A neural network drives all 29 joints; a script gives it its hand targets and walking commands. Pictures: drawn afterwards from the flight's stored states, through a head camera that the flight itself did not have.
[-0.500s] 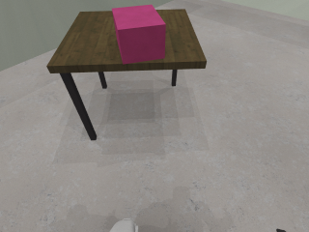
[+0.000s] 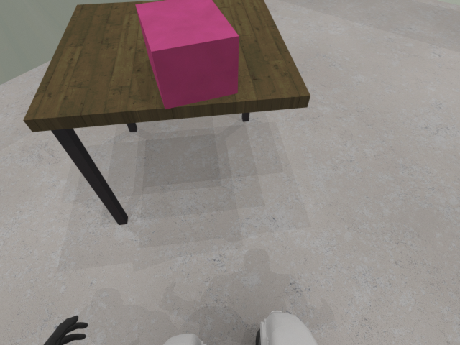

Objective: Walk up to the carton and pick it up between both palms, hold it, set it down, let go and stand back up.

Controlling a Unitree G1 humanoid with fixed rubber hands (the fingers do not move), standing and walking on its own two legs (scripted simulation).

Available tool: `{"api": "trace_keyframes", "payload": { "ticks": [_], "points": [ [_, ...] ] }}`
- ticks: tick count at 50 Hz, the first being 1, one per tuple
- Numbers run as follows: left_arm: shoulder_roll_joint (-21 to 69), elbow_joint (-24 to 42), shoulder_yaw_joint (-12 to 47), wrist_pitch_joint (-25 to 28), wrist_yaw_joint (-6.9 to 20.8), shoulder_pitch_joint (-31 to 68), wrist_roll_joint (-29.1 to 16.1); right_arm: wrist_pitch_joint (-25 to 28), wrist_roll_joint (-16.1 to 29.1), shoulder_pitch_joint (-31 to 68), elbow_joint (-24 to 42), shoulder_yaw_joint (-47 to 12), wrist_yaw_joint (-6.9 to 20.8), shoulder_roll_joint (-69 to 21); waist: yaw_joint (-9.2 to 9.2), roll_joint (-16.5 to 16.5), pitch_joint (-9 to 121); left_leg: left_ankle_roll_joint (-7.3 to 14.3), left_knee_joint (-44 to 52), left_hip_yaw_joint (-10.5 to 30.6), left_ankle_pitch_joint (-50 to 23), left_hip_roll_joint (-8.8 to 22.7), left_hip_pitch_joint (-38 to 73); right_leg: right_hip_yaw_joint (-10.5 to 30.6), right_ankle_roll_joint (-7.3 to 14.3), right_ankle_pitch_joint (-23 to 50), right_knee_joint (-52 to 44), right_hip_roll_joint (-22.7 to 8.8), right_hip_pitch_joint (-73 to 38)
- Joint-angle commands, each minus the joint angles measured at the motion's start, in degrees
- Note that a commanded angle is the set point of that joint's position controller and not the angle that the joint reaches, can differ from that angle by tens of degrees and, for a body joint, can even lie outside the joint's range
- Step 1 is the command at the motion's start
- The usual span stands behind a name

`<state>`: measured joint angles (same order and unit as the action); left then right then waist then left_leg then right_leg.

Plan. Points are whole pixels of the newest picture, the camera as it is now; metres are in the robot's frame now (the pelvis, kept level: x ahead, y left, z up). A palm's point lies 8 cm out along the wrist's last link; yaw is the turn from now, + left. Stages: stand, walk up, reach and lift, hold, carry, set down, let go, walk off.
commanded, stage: walk up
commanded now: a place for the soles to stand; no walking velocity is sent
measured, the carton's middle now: (187, 49) +0.86 +0.07 +0.04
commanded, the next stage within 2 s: none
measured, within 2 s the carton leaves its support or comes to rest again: neither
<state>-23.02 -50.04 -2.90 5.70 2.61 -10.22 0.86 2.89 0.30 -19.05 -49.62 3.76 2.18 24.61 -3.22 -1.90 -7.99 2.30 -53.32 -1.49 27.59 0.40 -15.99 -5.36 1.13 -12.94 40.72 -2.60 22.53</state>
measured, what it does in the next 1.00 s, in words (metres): walks ahead: left foot, then right foot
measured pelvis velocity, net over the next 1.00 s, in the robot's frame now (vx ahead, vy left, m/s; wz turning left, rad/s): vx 0.27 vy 0.09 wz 0.02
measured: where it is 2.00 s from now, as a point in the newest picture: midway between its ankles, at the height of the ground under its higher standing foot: (202, 294)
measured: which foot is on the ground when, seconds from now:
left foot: up 0.00-0.24, down 0.26-0.76, up 0.78-1.00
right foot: down 0.00-0.30, up 0.32-0.68, down 0.70-1.00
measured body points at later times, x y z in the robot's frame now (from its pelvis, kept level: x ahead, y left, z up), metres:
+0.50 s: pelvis +0.13 +0.09 +0.00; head +0.15 +0.11 +0.45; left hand +0.22 +0.42 -0.12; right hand +0.17 -0.26 -0.09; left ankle +0.18 +0.19 -0.71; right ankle +0.19 -0.04 -0.66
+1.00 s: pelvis +0.27 +0.09 +0.00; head +0.28 +0.08 +0.45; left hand +0.32 +0.43 -0.10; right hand +0.37 -0.24 -0.11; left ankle +0.37 +0.22 -0.70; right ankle +0.28 -0.06 -0.71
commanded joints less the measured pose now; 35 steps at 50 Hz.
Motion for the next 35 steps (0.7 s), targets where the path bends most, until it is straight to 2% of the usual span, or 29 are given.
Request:
{"api": "trace_keyframes", "payload": {
  "ticks": [1,2,3,5,8,9,10,11,12,13,14,15,16,17,18,19,22,23,24,25,26,27,28,29,31,32,33,34,35],
  "points": [
    [-20.9,2.4,-6.2,0.2,-1.6,-6.2,-1.3,1.3,-0.3,2.7,3.9,3.4,-0.5,15.6,7.59,7.0,4.2,-1.1,-12.5,8.4,1.6,3.3,-27.9,38.1,18.2,-32.2,-29.2,-25.3,-20.6],
    [-18.7,3.1,-5.4,0.5,-1.7,-6.3,-1.5,1.5,-0.6,2.4,3.2,3.3,-0.5,14.2,6.46,5.2,2.2,-1.2,-10.7,9.2,0.0,3.3,-27.1,30.9,16.2,-26.1,-27.8,-22.5,-17.5],
    [-17.1,2.6,-4.9,0.5,-1.7,-4.3,-1.3,1.5,-0.7,-0.1,2.3,3.5,-0.4,13.5,5.06,6.1,2.7,-1.2,-8.2,8.7,-2.4,3.7,-22.2,25.1,13.6,-22.0,-26.2,-19.7,-14.3],
    [-17.5,3.2,-5.1,0.9,-1.3,-2.6,-1.1,1.3,-1.0,-1.5,1.1,3.3,0.3,14.2,4.51,10.9,2.3,-1.0,-6.1,6.8,-4.9,5.0,-20.0,20.2,12.7,-19.7,-26.4,-18.6,-10.2],
    [-19.5,4.7,-5.5,0.5,-0.8,-0.5,0.2,1.3,-0.7,0.4,1.1,3.5,1.4,13.0,4.67,18.5,3.3,-1.4,3.4,2.7,-5.2,5.7,-14.0,16.6,13.4,-21.5,-26.6,-18.1,-5.6],
    [-20.7,5.7,-5.8,0.4,-0.6,2.6,0.3,1.5,-0.7,-0.3,1.0,3.4,1.8,13.2,2.89,21.2,3.8,-1.7,7.0,2.5,-6.6,6.4,-9.2,13.3,12.0,-23.2,-25.5,-17.0,-0.5],
    [-19.7,5.8,-5.2,0.3,-0.5,4.9,0.2,1.5,-0.5,-2.4,0.1,4.4,1.9,13.1,1.13,18.8,2.9,-1.7,7.8,1.2,-9.6,5.1,-2.9,12.0,10.9,-25.0,-23.9,-17.1,5.3],
    [-19.0,5.6,-5.1,0.1,-0.5,7.0,0.2,1.6,-0.5,-4.0,-1.4,4.7,1.8,12.8,-0.97,16.5,2.3,-1.8,10.6,-1.1,-12.5,4.2,1.9,9.3,9.3,-27.1,-21.8,-14.9,9.7],
    [-17.0,5.7,-4.4,-0.6,-0.4,6.7,0.2,1.7,-1.3,-5.3,-1.4,5.0,1.7,13.1,-1.81,13.2,2.2,-1.9,12.3,-4.3,-10.9,1.3,6.6,7.4,8.4,-30.4,-17.4,-12.2,14.2],
    [-15.9,5.7,-4.1,-0.9,-0.5,6.2,1.0,1.7,-1.3,-9.9,-3.6,6.1,1.3,14.2,-3.81,8.6,3.0,-1.6,11.2,-4.0,-11.0,0.2,12.7,5.4,6.9,-34.3,-9.5,-10.9,18.7],
    [-13.1,6.0,-3.4,-1.5,-0.7,5.9,1.4,1.7,-1.5,-15.2,-4.4,6.7,0.8,15.3,-6.07,0.9,4.2,-0.1,13.5,2.7,-3.8,1.1,17.5,3.0,4.6,-33.3,4.9,-6.7,24.3],
    [-8.6,5.9,-2.4,-1.5,-0.6,2.0,1.0,2.1,-2.2,-17.3,-4.0,7.4,-0.2,19.2,-7.14,-17.6,4.4,4.3,30.8,25.0,19.5,12.0,15.5,-1.0,3.2,-26.2,25.8,1.0,28.2],
    [-12.3,6.9,-3.1,-1.7,-1.0,3.3,-0.2,2.6,-1.2,-9.9,-0.4,7.5,-0.3,23.1,-4.28,-13.6,3.7,12.8,46.5,50.6,35.2,23.1,6.3,6.6,2.0,-24.1,33.4,2.1,27.2],
    [-16.9,5.4,-3.4,-1.7,-1.4,3.6,-0.2,2.7,0.0,-2.3,1.8,7.3,-0.6,24.3,-1.39,-5.9,-1.2,15.5,46.9,52.8,34.6,25.0,2.4,10.4,2.1,-19.4,34.2,-1.7,26.7],
    [-17.6,3.6,-3.1,-1.6,-1.5,3.2,-0.8,3.2,-0.3,-1.0,1.4,6.8,-1.1,23.0,-0.62,-3.0,-1.8,12.7,43.1,45.1,26.8,22.5,1.7,11.3,1.9,-13.5,33.3,-4.3,25.5],
    [-17.0,1.8,-3.6,-1.4,-1.3,1.8,-1.1,3.1,-0.8,-0.3,1.5,6.0,-1.5,20.3,-0.26,-2.9,-1.1,10.6,40.4,38.3,21.0,19.9,2.1,12.5,1.3,-10.4,31.1,-4.0,24.2],
    [-16.5,-0.5,-4.0,-1.3,-0.9,-5.6,-0.5,4.0,-0.3,-1.2,1.4,4.9,-1.8,18.1,1.94,-4.3,3.3,8.6,37.3,29.6,-1.0,18.9,1.3,11.3,0.4,-6.7,24.3,-4.6,15.7],
    [-17.1,-0.7,-4.5,-1.6,-0.9,-5.9,-0.4,3.7,-0.1,0.8,1.7,4.8,-1.5,17.6,2.57,-6.6,4.0,10.6,36.3,26.9,2.7,17.4,0.3,9.8,0.8,-7.7,22.3,-5.1,12.9],
    [-15.4,-0.5,-3.9,-1.9,-0.4,-5.3,-0.3,3.9,-0.4,1.5,2.0,4.2,-1.6,17.3,2.75,-6.9,3.2,11.8,37.8,26.5,2.8,19.5,1.2,8.9,0.5,-7.9,20.6,-5.4,14.4],
    [-15.7,-0.5,-4.2,-2.2,0.0,-3.4,-0.2,3.9,-0.7,1.7,2.7,4.4,-1.3,17.3,2.14,-7.7,3.3,12.1,37.4,24.5,4.1,18.6,0.0,8.7,0.4,-7.1,19.2,-5.7,11.8],
    [-15.4,0.5,-4.3,-2.4,0.5,-2.6,0.0,4.0,-1.1,1.9,2.3,4.2,-1.5,17.7,2.14,-7.2,3.6,12.9,36.2,21.3,0.7,18.4,1.3,7.9,0.2,-9.0,15.7,-5.3,13.2],
    [-15.1,1.4,-4.3,-2.6,0.9,-0.3,0.1,4.2,-1.1,0.8,2.6,4.4,-1.4,17.9,1.23,-8.1,3.3,12.6,36.0,22.0,0.8,18.3,2.4,7.6,0.4,-9.1,14.5,-5.1,14.0],
    [-14.9,1.4,-4.4,-2.6,1.0,-0.1,0.2,4.3,-1.1,0.4,2.4,4.5,-1.3,18.0,1.22,-8.6,3.3,12.2,35.9,19.7,0.4,17.6,2.4,7.3,0.8,-8.6,12.6,-4.8,13.2],
    [-15.2,2.8,-4.7,-2.1,1.2,1.3,0.2,4.2,-1.0,0.2,2.0,4.9,-1.6,17.8,0.78,-6.6,3.4,12.1,34.8,19.4,-2.3,18.8,3.7,7.6,0.8,-10.1,9.5,-4.9,11.1],
    [-14.4,2.6,-4.2,-2.0,1.5,1.2,0.2,4.0,-0.4,-0.6,2.3,4.6,-1.3,17.5,0.48,-7.5,5.2,11.2,33.6,15.1,-4.4,16.8,3.3,4.8,0.9,-6.6,5.6,-3.6,8.4],
    [-13.8,2.5,-4.5,-1.7,1.6,1.6,0.3,3.9,-0.3,0.6,2.4,4.6,-1.2,17.7,0.23,-9.6,4.3,11.2,32.5,13.9,-5.4,15.8,1.7,3.3,0.8,-7.8,3.7,-2.4,5.7],
    [-13.2,2.3,-4.4,-1.6,1.4,0.4,0.1,3.4,-0.4,1.8,3.0,4.7,-1.2,17.5,1.44,-9.0,4.3,10.6,30.5,13.6,-6.9,16.6,0.5,2.9,0.9,-8.2,0.3,-1.8,1.4],
    [-12.8,1.7,-4.6,-1.3,1.1,-1.0,0.1,3.1,-0.8,1.7,3.6,4.5,-1.2,16.7,2.32,-7.6,4.6,9.1,26.8,9.4,-7.1,14.1,-4.2,1.1,1.3,-6.5,-5.2,0.2,-4.1],
    [-13.3,0.2,-4.8,-0.8,0.8,-4.5,0.0,3.0,-0.5,2.3,3.2,3.5,-1.1,15.2,5.07,-5.5,5.1,6.8,22.0,5.9,-9.1,12.2,-9.8,-0.6,1.7,-2.8,-6.0,1.7,-12.9]
  ]
}}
